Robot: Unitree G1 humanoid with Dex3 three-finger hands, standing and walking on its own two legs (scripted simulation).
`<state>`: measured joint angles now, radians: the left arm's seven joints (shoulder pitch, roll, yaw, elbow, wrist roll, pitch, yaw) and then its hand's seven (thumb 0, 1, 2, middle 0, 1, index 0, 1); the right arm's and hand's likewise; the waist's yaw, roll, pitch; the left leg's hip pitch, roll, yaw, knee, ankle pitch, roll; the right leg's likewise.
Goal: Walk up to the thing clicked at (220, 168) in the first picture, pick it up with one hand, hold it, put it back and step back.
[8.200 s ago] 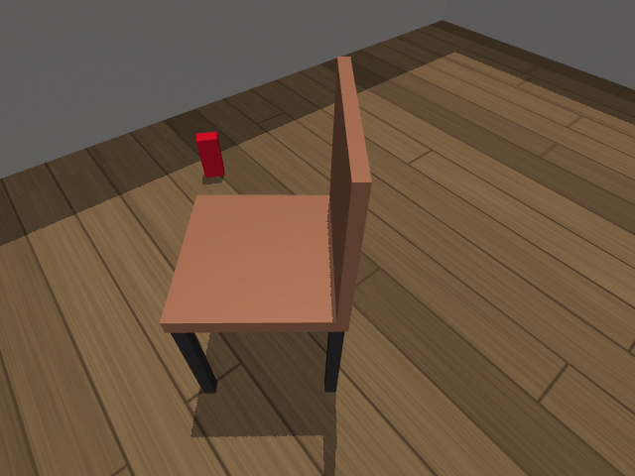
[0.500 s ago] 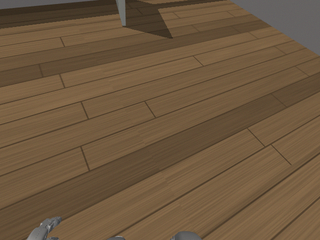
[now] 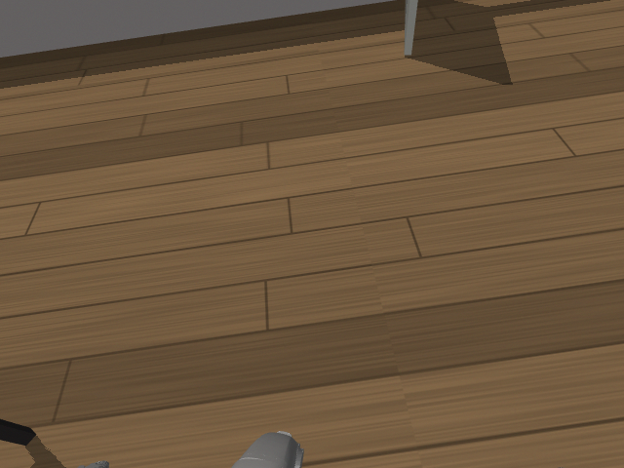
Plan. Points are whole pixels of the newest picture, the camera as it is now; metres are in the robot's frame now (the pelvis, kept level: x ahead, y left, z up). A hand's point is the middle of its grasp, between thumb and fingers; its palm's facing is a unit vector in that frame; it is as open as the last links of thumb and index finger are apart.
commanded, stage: walk up
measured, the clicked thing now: out of the picture +0.07 +1.86 -0.66
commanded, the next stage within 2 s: stand in 1.58 s
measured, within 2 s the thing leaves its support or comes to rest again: neither
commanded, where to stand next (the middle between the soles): +0.07 +0.04 m, yaw +14 degrees
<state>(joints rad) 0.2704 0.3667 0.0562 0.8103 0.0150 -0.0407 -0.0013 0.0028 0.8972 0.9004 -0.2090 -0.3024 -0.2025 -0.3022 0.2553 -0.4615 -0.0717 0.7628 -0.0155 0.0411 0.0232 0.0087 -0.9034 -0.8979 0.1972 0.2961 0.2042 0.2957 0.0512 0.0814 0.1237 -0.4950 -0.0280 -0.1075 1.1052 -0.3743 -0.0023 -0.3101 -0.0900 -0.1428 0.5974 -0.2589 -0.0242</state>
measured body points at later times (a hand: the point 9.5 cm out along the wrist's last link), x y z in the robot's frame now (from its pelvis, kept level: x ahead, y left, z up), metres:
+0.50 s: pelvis -0.01 +0.06 -0.01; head +0.02 +0.08 +0.44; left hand +0.00 +0.39 -0.13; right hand +0.14 -0.24 -0.11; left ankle +0.00 +0.15 -0.73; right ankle +0.03 -0.10 -0.70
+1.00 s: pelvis -0.01 +0.06 +0.00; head +0.00 +0.09 +0.45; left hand -0.02 +0.38 -0.13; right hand +0.14 -0.20 -0.11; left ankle -0.01 +0.16 -0.73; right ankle +0.02 -0.09 -0.73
